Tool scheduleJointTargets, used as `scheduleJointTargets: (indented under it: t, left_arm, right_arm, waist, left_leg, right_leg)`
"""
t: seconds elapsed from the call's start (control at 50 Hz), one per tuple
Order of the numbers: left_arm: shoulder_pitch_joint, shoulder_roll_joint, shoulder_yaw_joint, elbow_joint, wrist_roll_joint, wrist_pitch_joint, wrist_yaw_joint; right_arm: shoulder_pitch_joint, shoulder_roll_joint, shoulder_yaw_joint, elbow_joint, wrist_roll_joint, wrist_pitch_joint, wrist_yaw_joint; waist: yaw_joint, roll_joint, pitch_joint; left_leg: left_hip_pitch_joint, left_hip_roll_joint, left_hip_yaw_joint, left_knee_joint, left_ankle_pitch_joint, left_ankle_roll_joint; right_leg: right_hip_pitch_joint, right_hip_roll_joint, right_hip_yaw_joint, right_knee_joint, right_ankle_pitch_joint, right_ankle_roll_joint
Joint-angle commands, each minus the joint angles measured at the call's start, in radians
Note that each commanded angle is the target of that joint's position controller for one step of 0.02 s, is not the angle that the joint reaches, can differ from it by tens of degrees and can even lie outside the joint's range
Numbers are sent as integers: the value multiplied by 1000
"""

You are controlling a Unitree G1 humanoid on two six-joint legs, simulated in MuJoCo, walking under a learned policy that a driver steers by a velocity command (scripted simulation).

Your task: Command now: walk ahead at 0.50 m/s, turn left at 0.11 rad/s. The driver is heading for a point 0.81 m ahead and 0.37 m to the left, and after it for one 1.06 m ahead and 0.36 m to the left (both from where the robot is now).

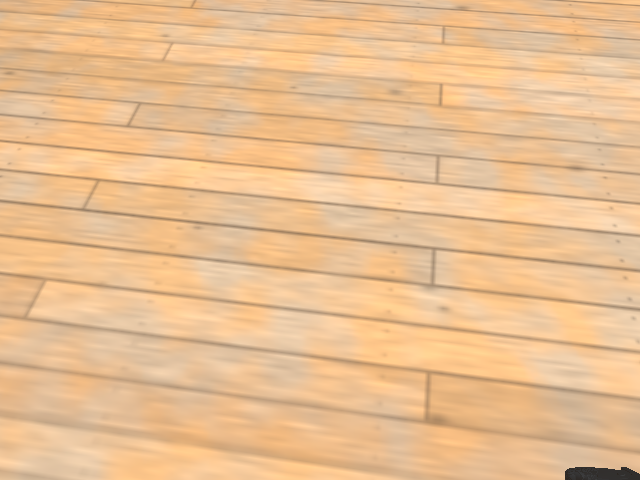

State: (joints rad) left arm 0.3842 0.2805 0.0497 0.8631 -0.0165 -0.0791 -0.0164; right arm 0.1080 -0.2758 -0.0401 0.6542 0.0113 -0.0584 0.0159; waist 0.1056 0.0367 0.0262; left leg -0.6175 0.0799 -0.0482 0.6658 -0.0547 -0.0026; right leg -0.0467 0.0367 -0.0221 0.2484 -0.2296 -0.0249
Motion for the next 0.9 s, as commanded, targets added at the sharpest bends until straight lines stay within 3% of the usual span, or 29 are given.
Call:
scheduleJointTargets:
  t: [0.02,0.08,0.1,0.12,0.14,0.16,0.18,0.2,0.22,0.24,0.26,0.32,0.42,0.48,0.54,0.58,0.6,0.62,0.64,0.66,0.68,0.7,0.72,0.74,0.78,0.84,0.9]
  left_arm:
    - [-9,184,39,-43,-10,-4,5]
    - [-1,204,44,-24,-14,14,10]
    - [-17,211,45,-24,-17,19,13]
    - [-20,197,39,-26,-13,21,17]
    - [-29,156,21,-49,10,18,22]
    - [55,54,-13,-88,26,-3,19]
    - [23,116,0,-81,13,-26,13]
    - [-49,171,15,-109,-12,-42,4]
    - [-107,162,12,-119,-12,-50,4]
    - [-130,153,13,-124,7,-51,6]
    - [-126,150,18,-124,21,-45,7]
    - [-130,113,12,-134,30,-23,6]
    - [-338,73,-7,-194,28,-24,1]
    - [-415,90,-4,-222,13,-30,-7]
    - [-421,126,10,-232,10,-38,-11]
    - [-340,143,24,-212,11,-44,-7]
    - [-245,172,39,-195,20,-47,1]
    - [-86,231,55,-180,30,-47,10]
    - [-15,295,75,-143,26,-27,6]
    - [-36,200,56,-157,11,-22,1]
    - [-79,145,42,-165,11,-20,4]
    - [-136,126,33,-168,22,-18,4]
    - [-169,102,27,-161,26,-16,4]
    - [-185,91,24,-155,33,-19,6]
    - [-190,92,29,-140,26,-28,7]
    - [-172,132,45,-115,21,-34,10]
    - [-173,155,52,-104,18,-27,13]
  right_arm:
    - [-112,-53,-9,-94,9,-21,13]
    - [-109,-82,-20,-101,9,-25,21]
    - [-44,-103,-31,-83,4,-26,19]
    - [86,-143,-54,-39,-1,-22,13]
    - [257,-202,-75,-2,-6,-16,3]
    - [327,-307,-95,12,-12,-7,0]
    - [341,-229,-75,14,8,-5,5]
    - [271,-189,-59,7,6,-9,7]
    - [217,-165,-53,-4,-1,-11,7]
    - [171,-148,-48,-8,-8,-11,9]
    - [139,-125,-40,-15,-16,-14,9]
    - [126,-136,-47,-9,-6,-18,-1]
    - [202,-185,-67,31,5,-13,-27]
    - [264,-193,-71,57,16,-7,-32]
    - [283,-187,-71,69,16,4,-37]
    - [277,-171,-68,69,12,16,-37]
    - [276,-135,-55,63,7,17,-34]
    - [281,-75,-33,41,-11,14,-33]
    - [417,-21,-15,17,22,2,-31]
    - [384,-128,-36,37,35,2,-36]
    - [274,-180,-53,23,29,8,-36]
    - [231,-170,-54,17,20,14,-39]
    - [206,-154,-56,7,11,18,-36]
    - [209,-132,-56,4,14,23,-29]
    - [199,-89,-49,-4,19,35,-24]
    - [140,-67,-41,-39,10,39,-17]
    - [76,-58,-33,-56,12,31,2]
  waist:
    - [-15,-118,25]
    - [-49,-129,20]
    - [-96,-125,-17]
    - [-159,-106,-103]
    - [-230,-43,-233]
    - [-190,216,-335]
    - [-213,209,-366]
    - [-202,153,-219]
    - [-183,78,-142]
    - [-153,27,-84]
    - [-120,31,-68]
    - [-85,43,-51]
    - [-143,23,5]
    - [-166,23,6]
    - [-153,45,0]
    - [-107,65,-30]
    - [-62,50,-99]
    - [-1,-69,-247]
    - [-60,-384,-363]
    - [-37,-262,-281]
    - [-17,-171,-157]
    - [-41,-112,-93]
    - [-60,-119,-44]
    - [-82,-151,-25]
    - [-92,-159,-9]
    - [-87,-120,4]
    - [-70,-105,12]
  left_leg:
    - [65,-27,30,-90,58,7]
    - [128,-46,41,-154,-20,46]
    - [237,-68,64,-191,-22,67]
    - [418,-91,87,-207,-18,95]
    - [687,28,-49,-170,-8,150]
    - [995,253,-514,-248,-165,309]
    - [1009,276,-703,-353,-303,342]
    - [903,245,-584,-370,-306,308]
    - [778,196,-470,-382,-227,287]
    - [661,162,-402,-407,-131,274]
    - [580,133,-355,-431,-46,265]
    - [454,103,-287,-481,50,288]
    - [353,40,-199,-485,8,236]
    - [371,57,-241,-450,-48,218]
    - [449,83,-315,-365,-73,194]
    - [455,60,-333,-276,-35,168]
    - [416,4,-301,-149,-11,139]
    - [287,-66,-214,139,-174,100]
    - [-56,-177,-95,451,-552,39]
    - [-170,-96,-132,578,-517,28]
    - [-192,-64,-115,601,-425,25]
    - [-152,-30,-91,582,-354,17]
    - [-132,-5,-89,541,-307,13]
    - [-84,20,-84,513,-278,13]
    - [-63,32,-57,474,-249,7]
    - [-100,46,-51,359,-158,-6]
    - [-65,40,-18,190,-1,1]
  right_leg:
    - [-34,-262,145,-84,240,-159]
    - [34,-295,146,-21,347,-134]
    - [31,-278,117,59,484,-116]
    - [7,-233,61,215,606,-91]
    - [-148,-190,10,472,466,-50]
    - [-545,-22,-30,842,-53,24]
    - [-687,-24,94,984,-329,23]
    - [-771,-77,105,1018,-266,11]
    - [-751,-113,89,981,-182,5]
    - [-713,-134,86,910,-126,12]
    - [-650,-154,96,854,-86,19]
    - [-576,-144,80,741,-33,58]
    - [-491,-86,76,390,270,84]
    - [-431,-60,96,302,325,79]
    - [-392,-56,117,244,241,53]
    - [-266,-49,89,198,170,20]
    - [-100,-84,105,186,156,-15]
    - [156,-260,269,209,127,-74]
    - [439,-469,712,118,-97,-231]
    - [377,-461,773,56,-313,-210]
    - [256,-416,614,39,-278,-167]
    - [138,-372,491,21,-143,-147]
    - [55,-340,407,-2,-44,-147]
    - [-7,-312,328,-28,19,-137]
    - [-54,-293,226,-71,105,-146]
    - [-44,-311,133,-104,223,-171]
    - [-30,-288,14,-112,291,-153]
